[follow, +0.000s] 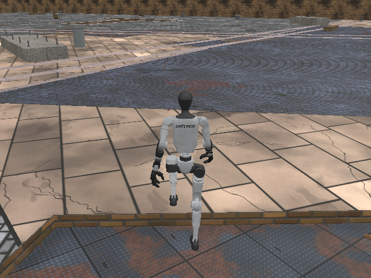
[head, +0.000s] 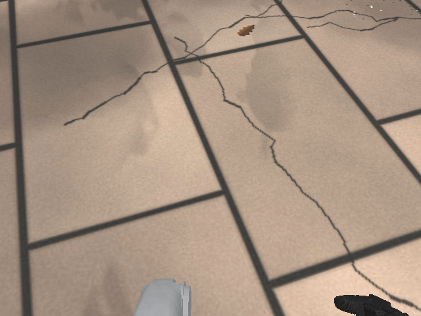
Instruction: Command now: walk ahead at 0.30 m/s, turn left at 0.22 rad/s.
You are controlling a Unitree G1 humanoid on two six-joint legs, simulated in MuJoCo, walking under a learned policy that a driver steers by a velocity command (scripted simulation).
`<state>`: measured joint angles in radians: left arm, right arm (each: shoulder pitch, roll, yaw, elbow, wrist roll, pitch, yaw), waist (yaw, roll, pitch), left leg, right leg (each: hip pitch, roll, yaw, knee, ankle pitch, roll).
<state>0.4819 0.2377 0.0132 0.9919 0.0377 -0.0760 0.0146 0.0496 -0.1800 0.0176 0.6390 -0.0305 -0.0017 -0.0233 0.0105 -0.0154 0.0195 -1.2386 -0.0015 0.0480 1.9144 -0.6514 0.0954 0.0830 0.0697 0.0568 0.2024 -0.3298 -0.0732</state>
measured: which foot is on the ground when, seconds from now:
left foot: up 0.00-0.10, down 0.12-0.82, up 0.84-1.00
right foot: down 0.00-0.12, up 0.14-0.78, down 0.80-1.00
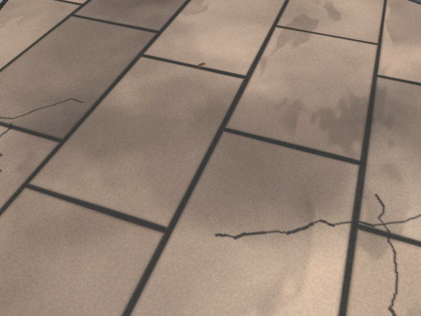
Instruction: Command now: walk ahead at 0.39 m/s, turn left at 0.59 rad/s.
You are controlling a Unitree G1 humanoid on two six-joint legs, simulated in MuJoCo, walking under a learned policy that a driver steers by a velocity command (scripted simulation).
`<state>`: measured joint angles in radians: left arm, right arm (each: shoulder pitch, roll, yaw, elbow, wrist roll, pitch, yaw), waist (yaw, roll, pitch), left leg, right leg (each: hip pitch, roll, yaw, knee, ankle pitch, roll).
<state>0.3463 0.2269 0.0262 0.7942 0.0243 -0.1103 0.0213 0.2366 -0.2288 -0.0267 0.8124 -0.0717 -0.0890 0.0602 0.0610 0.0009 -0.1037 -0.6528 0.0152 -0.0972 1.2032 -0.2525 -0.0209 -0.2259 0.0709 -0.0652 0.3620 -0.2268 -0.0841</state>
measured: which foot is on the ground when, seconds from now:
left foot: up 0.00-0.34, down 0.36-0.78, up 0.80-1.00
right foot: down 0.00-0.36, up 0.38-0.76, down 0.78-1.00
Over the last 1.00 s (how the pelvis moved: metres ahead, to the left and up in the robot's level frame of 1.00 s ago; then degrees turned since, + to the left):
0.45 0.05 0.15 36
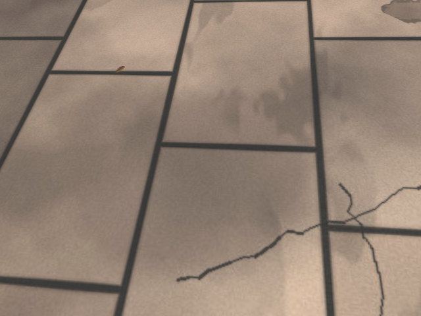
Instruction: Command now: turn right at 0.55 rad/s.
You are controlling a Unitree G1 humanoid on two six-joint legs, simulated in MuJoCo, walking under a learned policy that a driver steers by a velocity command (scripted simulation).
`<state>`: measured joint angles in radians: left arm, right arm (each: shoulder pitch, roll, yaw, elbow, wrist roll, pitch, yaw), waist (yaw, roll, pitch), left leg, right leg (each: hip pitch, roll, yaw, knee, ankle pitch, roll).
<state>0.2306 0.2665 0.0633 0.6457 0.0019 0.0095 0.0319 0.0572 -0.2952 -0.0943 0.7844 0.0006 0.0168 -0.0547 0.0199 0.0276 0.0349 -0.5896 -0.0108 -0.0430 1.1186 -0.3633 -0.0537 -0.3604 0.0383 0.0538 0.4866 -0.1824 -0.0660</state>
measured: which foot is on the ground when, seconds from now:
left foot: up 0.00-0.30, down 0.32-1.00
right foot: down 0.00-0.32, up 0.34-0.68, down 0.70-1.00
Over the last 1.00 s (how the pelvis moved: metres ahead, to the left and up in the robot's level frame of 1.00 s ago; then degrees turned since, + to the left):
0.27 -0.04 0.00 -11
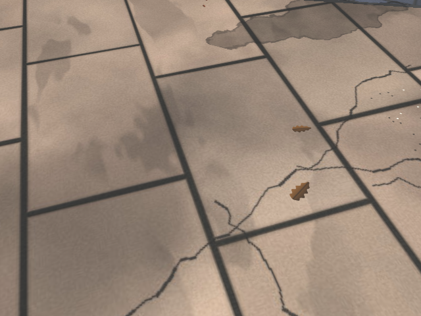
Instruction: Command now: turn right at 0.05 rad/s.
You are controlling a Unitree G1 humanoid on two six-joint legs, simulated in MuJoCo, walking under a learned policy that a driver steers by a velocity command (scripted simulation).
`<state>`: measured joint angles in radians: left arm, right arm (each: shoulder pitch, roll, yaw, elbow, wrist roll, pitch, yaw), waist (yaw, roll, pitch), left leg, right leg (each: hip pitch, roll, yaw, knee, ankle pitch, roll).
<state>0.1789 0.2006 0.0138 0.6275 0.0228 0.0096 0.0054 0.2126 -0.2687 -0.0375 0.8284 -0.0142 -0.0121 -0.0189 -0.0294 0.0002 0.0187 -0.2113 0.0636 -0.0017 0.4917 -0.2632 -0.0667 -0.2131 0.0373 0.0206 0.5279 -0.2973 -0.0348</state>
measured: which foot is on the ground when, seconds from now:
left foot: down 0.00-0.86, up 0.88-1.00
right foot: down 0.00-0.36, up 0.38-0.84, down 0.86-1.00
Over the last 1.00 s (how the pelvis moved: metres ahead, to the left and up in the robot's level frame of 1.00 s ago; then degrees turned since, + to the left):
0.00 -0.01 -0.01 -21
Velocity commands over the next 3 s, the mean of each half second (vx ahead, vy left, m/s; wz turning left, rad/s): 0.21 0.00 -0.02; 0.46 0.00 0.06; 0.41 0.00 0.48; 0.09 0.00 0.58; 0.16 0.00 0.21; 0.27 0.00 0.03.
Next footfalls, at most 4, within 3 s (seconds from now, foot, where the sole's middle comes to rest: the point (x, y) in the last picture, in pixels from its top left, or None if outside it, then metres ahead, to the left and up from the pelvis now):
0.86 right None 0.46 -0.07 -0.77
1.38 left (151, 262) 0.71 0.22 -0.77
1.88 right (201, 226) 0.85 0.05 -0.77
2.26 left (147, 278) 0.66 0.23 -0.77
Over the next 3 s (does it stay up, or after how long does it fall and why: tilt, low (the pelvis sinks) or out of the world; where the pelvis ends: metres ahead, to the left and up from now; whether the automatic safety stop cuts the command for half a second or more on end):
stays up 0.90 0.20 0.01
